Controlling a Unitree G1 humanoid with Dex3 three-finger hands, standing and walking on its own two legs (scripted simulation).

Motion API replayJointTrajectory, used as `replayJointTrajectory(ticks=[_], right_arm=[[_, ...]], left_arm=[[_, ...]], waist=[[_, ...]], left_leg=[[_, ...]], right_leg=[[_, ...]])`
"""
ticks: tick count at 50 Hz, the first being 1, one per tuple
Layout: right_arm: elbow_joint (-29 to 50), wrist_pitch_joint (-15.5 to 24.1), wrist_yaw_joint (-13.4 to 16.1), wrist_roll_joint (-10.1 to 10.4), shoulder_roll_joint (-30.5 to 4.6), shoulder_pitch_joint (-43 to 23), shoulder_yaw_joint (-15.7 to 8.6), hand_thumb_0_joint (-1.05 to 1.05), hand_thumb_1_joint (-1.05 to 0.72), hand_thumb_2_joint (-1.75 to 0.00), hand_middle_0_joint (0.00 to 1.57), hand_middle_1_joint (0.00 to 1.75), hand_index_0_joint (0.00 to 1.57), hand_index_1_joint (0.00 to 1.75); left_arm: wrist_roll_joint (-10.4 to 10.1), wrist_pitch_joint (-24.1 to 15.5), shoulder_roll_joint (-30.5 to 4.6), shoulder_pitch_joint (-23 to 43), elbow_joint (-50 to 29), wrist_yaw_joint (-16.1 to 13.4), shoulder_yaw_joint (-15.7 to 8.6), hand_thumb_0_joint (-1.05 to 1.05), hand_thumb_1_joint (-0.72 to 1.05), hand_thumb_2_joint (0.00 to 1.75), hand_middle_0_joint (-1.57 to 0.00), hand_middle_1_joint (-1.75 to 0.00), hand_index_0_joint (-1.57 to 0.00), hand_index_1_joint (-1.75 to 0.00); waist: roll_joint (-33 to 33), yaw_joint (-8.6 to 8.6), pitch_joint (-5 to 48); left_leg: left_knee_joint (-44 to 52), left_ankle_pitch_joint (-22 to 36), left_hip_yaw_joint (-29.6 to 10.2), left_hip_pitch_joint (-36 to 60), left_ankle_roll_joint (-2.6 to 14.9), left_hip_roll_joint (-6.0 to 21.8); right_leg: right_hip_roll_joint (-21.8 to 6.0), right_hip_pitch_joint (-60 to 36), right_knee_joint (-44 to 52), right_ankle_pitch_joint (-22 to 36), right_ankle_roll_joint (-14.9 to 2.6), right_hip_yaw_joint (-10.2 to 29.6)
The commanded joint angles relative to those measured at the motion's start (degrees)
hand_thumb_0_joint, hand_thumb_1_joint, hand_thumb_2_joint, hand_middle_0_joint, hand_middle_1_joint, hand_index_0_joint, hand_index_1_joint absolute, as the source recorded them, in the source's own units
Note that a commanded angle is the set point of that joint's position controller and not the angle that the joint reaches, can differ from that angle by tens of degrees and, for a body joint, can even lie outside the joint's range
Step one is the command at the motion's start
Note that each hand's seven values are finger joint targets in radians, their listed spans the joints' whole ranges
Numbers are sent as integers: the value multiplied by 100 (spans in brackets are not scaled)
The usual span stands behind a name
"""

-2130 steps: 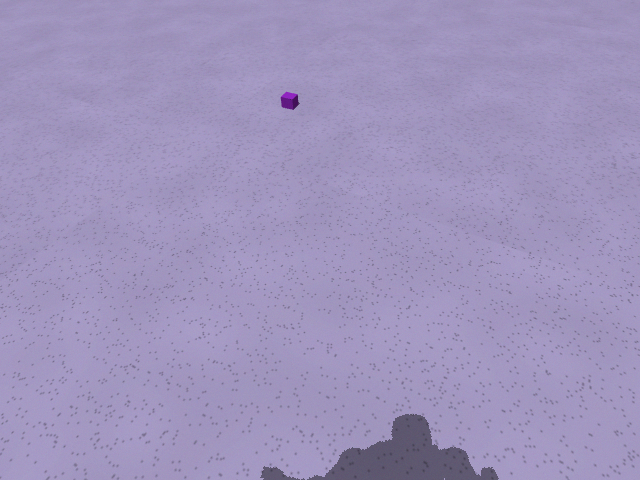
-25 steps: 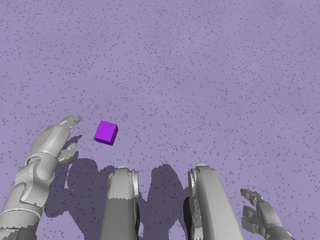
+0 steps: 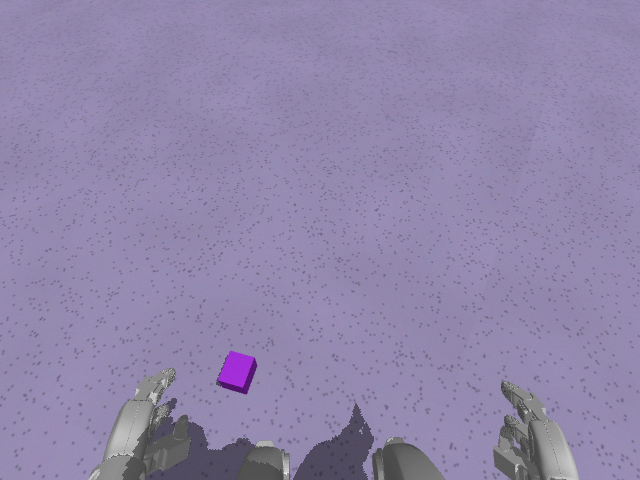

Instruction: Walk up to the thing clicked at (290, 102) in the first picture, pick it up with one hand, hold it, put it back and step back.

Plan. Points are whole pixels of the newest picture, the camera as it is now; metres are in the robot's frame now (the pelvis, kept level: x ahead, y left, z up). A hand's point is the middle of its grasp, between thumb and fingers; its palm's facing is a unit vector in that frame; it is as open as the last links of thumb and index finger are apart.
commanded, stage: home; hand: left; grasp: from above
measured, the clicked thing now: (238, 372) +0.46 +0.22 -0.63
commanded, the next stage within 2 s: none
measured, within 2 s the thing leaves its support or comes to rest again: neither
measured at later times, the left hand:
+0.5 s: hand (163, 454) +0.19 +0.18 +0.00, palm faces +0.07 -0.98 -0.18, open 7.9 cm
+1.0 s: hand (160, 458) +0.19 +0.18 +0.01, palm faces +0.06 -0.98 -0.19, open 7.5 cm
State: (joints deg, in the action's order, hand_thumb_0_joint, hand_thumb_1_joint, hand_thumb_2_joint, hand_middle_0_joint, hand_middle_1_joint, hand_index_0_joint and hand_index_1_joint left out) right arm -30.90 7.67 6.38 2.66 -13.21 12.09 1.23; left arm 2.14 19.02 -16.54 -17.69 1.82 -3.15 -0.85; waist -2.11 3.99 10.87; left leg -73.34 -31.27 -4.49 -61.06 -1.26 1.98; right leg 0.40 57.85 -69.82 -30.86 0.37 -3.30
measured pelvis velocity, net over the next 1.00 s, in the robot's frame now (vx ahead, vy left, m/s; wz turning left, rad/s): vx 0.03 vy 0.00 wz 0.02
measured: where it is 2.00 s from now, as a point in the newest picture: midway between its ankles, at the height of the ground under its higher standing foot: outside the picture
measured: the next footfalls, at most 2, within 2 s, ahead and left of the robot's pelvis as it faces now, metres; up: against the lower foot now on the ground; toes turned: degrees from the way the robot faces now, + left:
none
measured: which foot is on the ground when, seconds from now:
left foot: down 0.00-1.00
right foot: down 0.00-1.00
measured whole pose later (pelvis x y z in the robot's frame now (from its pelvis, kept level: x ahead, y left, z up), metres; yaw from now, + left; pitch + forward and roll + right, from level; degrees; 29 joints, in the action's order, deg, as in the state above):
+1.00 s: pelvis +0.03 +0.00 +0.05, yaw +1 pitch +10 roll -3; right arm -30.5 12.8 9.9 0.3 -12.6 17.2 2.3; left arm -3.3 25.5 -12.9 -28.8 -7.3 -0.9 -1.7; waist -2.5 2.7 9.2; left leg -58.2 -28.1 -3.7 -40.3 -0.7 1.6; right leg -0.1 36.9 -54.2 -27.4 0.9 -2.9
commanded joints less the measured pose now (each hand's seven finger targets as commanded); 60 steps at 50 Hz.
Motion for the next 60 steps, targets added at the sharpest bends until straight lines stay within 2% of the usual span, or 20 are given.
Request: replayJointTrajectory(ticks=[1, 4, 6, 9, 13, 14, 15, 16, 17, 24, 28, 29, 31, 33, 35, 40, 41, 44, 51, 60], right_arm=[[849, 409, 268, -35, -654, 139, -223, 0, -90, -90, 20, 30, 20, 30], [928, 508, 376, -54, -596, 197, -179, 0, -90, -90, 20, 30, 20, 30], [980, 571, 444, -78, -561, 199, -152, 0, -90, -90, 20, 30, 20, 30], [1036, 660, 494, -111, -557, 195, -146, 0, -90, -90, 20, 30, 20, 30], [1054, 762, 520, -159, -601, 214, -208, 0, -90, -90, 20, 30, 20, 30], [1051, 789, 521, -165, -618, 199, -217, 0, -90, -90, 20, 30, 20, 30], [1041, 798, 524, -177, -617, 191, -223, 0, -90, -90, 20, 30, 20, 30], [1033, 822, 518, -185, -639, 193, -232, 0, -90, -90, 20, 30, 20, 30], [1018, 829, 509, -196, -635, 174, -225, 0, -90, -90, 20, 30, 20, 30], [982, 894, 477, -231, -660, 146, -267, 0, -90, -90, 20, 30, 20, 30], [950, 877, 464, -229, -665, 153, -264, 0, -90, -90, 20, 30, 20, 30], [943, 863, 462, -234, -659, 117, -257, 0, -90, -90, 20, 30, 20, 30], [939, 868, 454, -243, -674, 133, -269, 0, -90, -90, 20, 30, 20, 30], [965, 850, 449, -235, -684, 73, -252, 0, -90, -90, 20, 30, 20, 30], [956, 864, 448, -231, -660, 93, -238, 0, -90, -90, 20, 30, 20, 30], [989, 854, 442, -228, -674, 58, -249, 0, -90, -90, 20, 30, 20, 30], [996, 863, 440, -234, -679, 77, -248, 0, -90, -90, 20, 30, 20, 30], [997, 874, 439, -220, -680, 63, -242, 0, -90, -90, 20, 30, 20, 30], [989, 893, 461, -235, -644, 115, -238, 0, -90, -90, 20, 30, 20, 30], [975, 905, 466, -231, -648, 69, -237, 0, -90, -90, 20, 30, 20, 30]], left_arm=[[-324, 123, -455, -253, -1484, -154, -453, 0, 85, 87, -20, -29, -19, -29], [-483, 342, -293, -692, -1739, -156, -461, 0, 85, 87, -20, -29, -19, -29], [-547, 434, -181, -812, -1850, -129, -418, 0, 88, 89, -20, -29, -20, -30], [-614, 512, -117, -1037, -1940, -51, -450, 0, 87, 88, -20, -29, -20, -29], [-596, 516, -137, -1133, -2006, 76, -442, 0, 85, 87, -20, -29, -19, -29], [-577, 506, -121, -1124, -2016, 96, -410, 0, 81, 85, -19, -28, -19, -28], [-567, 496, -155, -1096, -1986, 119, -457, 0, 84, 86, -19, -29, -19, -29], [-546, 476, -125, -989, -1947, 148, -397, 0, 85, 87, -19, -29, -19, -29], [-560, 459, -143, -953, -1936, 167, -425, 0, 81, 85, -19, -28, -19, -28], [-492, 381, -222, -1006, -1983, 188, -471, 0, 75, 81, -18, -27, -18, -27], [-493, 346, -196, -1023, -2004, 164, -464, 0, 84, 87, -19, -29, -19, -29], [-491, 343, -182, -1032, -1991, 159, -416, 0, 79, 83, -19, -28, -19, -28], [-477, 344, -208, -1038, -2010, 152, -439, 0, 87, 88, -20, -29, -20, -29], [-486, 354, -223, -984, -1964, 144, -414, 0, 83, 86, -19, -29, -19, -29], [-511, 374, -177, -979, -1983, 149, -403, 0, 89, 89, -20, -30, -20, -30], [-512, 383, -207, -1081, -1967, 153, -425, 0, 90, 90, -20, -30, -20, -30], [-519, 370, -184, -1010, -1916, 156, -427, 0, 90, 90, -20, -30, -20, -30], [-523, 366, -199, -946, -1995, 156, -417, 0, 90, 90, -20, -30, -20, -30], [-525, 378, -227, -1038, -1979, 147, -478, 0, 90, 90, -20, -30, -20, -30], [-504, 360, -202, -964, -2012, 165, -426, 0, 90, 90, -20, -30, -20, -30]], waist=[[-374, -1, 1144], [-341, -86, 874], [-194, -33, 653], [-110, -98, 423], [83, -50, 391], [149, -58, 272], [96, -67, 264], [63, -18, 214], [115, -73, 132], [-125, -112, 371], [-133, -128, 439], [-74, -155, 362], [-215, -151, 443], [-98, -153, 239], [-125, -156, 230], [-115, -223, 208], [-68, -152, 215], [-167, -168, 152], [-10, -166, 363], [-157, -165, 142]], left_leg=[[1729, 1412, 155, 2043, 194, -150], [2007, 1570, 150, 2279, 192, -171], [2134, 1572, 139, 2333, 203, -168], [2320, 1489, 136, 2436, 211, -177], [2323, 1768, 202, 2598, 237, -208], [2342, 1739, 228, 2593, 245, -214], [2340, 1759, 235, 2612, 242, -217], [2380, 1684, 221, 2609, 236, -214], [2390, 1590, 227, 2582, 239, -217], [2359, 1940, 229, 2798, 200, -223], [2371, 2052, 220, 2886, 191, -210], [2394, 1994, 217, 2835, 189, -203], [2424, 2095, 186, 2918, 162, -181], [2449, 1832, 199, 2772, 192, -195], [2494, 1638, 194, 2746, 191, -193], [2547, 1597, 139, 2709, 173, -161], [2536, 1509, 128, 2680, 184, -164], [2576, 1347, 156, 2678, 178, -158], [2381, 1566, 235, 2672, 213, -202], [2540, 1256, 161, 2620, 182, -160]], right_leg=[[107, -1598, 1710, 1447, -79, 60], [104, -1918, 2006, 1567, -72, 14], [117, -2011, 2168, 1566, -60, -17], [114, -2102, 2322, 1451, -55, -54], [90, -2271, 2431, 1707, -4, -68], [90, -2245, 2432, 1689, 4, -77], [81, -2236, 2439, 1714, 0, -63], [85, -2175, 2428, 1626, -12, -73], [76, -2191, 2466, 1530, 1, -77], [61, -2361, 2370, 1853, -9, -50], [75, -2420, 2345, 1939, -24, -56], [83, -2401, 2363, 1875, -15, -73], [91, -2413, 2317, 1899, -44, -86], [88, -2364, 2410, 1738, -16, -79], [82, -2337, 2432, 1547, -26, -81], [105, -2302, 2406, 1453, -35, -113], [112, -2299, 2412, 1398, -31, -109], [110, -2230, 2419, 1260, -37, -98], [65, -2373, 2459, 1502, -1, -27], [96, -2223, 2431, 1173, -29, -81]])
